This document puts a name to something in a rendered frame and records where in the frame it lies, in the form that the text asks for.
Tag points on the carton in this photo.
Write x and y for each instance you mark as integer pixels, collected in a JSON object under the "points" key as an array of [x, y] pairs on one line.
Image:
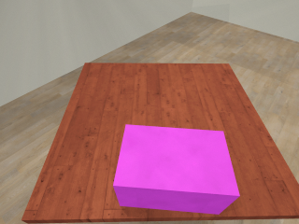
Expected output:
{"points": [[175, 169]]}

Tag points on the table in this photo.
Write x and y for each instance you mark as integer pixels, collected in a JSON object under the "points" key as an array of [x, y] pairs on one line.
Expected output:
{"points": [[75, 184]]}

